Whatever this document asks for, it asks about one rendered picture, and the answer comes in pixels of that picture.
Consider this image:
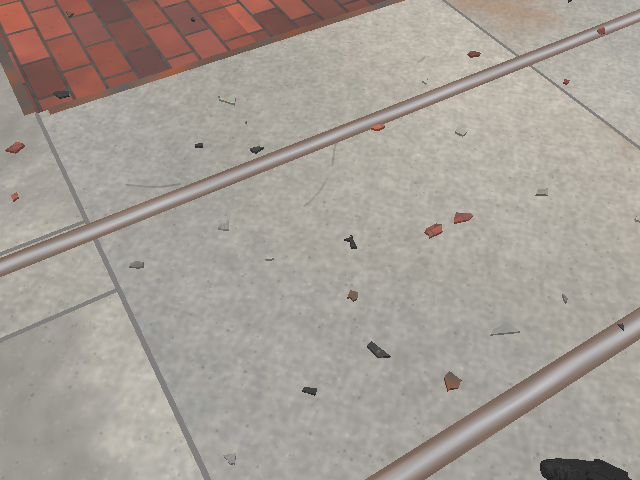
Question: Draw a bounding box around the right robot hand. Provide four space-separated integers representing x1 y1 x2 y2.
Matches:
540 458 632 480

